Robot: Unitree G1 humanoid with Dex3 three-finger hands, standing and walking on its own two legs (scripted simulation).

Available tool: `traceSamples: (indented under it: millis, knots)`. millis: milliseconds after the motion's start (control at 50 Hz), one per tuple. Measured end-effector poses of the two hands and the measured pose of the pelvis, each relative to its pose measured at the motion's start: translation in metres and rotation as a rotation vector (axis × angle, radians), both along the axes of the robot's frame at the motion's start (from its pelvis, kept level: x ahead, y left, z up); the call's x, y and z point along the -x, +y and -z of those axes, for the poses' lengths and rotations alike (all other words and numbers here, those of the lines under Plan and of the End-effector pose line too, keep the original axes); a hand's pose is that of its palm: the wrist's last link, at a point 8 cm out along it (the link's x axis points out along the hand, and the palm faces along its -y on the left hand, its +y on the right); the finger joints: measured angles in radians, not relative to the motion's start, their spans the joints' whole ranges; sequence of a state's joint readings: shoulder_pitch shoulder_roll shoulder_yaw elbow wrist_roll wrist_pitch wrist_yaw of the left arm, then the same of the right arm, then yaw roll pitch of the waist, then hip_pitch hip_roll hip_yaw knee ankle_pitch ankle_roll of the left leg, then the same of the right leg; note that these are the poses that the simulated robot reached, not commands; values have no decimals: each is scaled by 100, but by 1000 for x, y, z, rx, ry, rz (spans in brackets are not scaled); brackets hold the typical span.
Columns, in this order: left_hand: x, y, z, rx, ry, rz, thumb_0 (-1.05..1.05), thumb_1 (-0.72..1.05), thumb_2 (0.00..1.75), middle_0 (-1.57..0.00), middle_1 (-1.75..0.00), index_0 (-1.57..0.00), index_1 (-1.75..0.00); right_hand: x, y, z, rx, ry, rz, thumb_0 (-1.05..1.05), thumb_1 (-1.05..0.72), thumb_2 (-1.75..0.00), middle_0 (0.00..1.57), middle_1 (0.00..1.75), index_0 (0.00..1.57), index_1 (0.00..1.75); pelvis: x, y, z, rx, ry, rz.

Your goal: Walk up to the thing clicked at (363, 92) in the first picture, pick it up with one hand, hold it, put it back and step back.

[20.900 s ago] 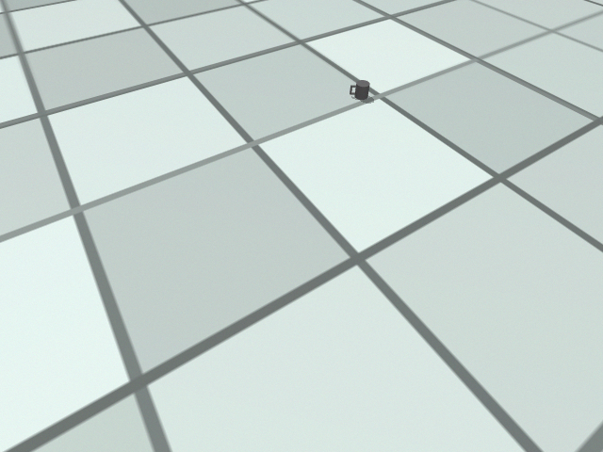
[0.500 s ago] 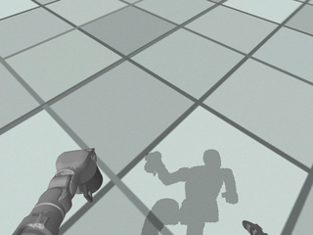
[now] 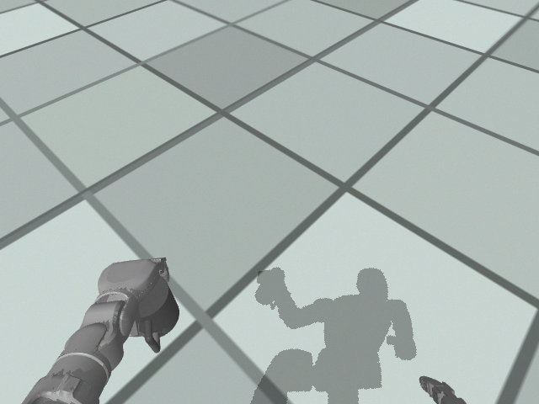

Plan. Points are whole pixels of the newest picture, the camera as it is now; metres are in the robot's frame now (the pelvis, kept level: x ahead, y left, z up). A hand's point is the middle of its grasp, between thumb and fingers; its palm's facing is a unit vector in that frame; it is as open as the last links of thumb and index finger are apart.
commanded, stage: hold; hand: left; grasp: from above
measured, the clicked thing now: (151, 314) +0.29 +0.21 -0.10
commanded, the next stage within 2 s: crouch in 1.18 s
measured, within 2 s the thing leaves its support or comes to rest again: neither
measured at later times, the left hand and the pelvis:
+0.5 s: hand (134, 314) +0.28 +0.22 -0.05, palm faces -0.46 -0.05 -0.89, open 11.1 cm; pelvis -0.01 +0.00 +0.00, yaw +0 degrees
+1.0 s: hand (131, 313) +0.27 +0.22 -0.04, palm faces -0.47 -0.05 -0.88, open 11.2 cm; pelvis -0.01 +0.00 +0.01, yaw +0 degrees
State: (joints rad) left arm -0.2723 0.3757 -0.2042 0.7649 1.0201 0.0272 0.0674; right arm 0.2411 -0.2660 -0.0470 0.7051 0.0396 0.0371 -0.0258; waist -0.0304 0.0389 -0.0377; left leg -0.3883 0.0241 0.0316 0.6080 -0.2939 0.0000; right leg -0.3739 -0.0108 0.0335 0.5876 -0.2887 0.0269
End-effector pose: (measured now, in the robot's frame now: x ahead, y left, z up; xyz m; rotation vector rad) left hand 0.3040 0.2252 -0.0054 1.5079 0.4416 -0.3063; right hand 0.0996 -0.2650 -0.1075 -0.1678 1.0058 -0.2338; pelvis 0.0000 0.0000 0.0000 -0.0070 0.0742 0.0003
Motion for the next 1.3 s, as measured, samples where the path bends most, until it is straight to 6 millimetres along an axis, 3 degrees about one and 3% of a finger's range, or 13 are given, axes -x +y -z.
traceSamples:
  millis: [600,920,1300]
  knots:
    - [24,-4,-20,11,-5,13,-1,-17,83,-57,-91,-45,-87,-14,5,-9,-16,-72,-41,1,-91,-90,20,30,20,30,14,-4,-6,-5,-52,-4]
    - [23,-2,-27,13,6,20,-1,-18,85,-56,-94,-44,-88,-26,11,-15,-23,-101,-52,1,-91,-91,20,30,20,30,13,-3,-8,-6,-65,-3]
    - [16,-1,-25,12,1,15,-1,-19,88,-55,-96,-43,-90,-22,9,-11,-20,-57,-37,1,-91,-91,20,30,20,30,7,-3,-9,-5,-56,-5]
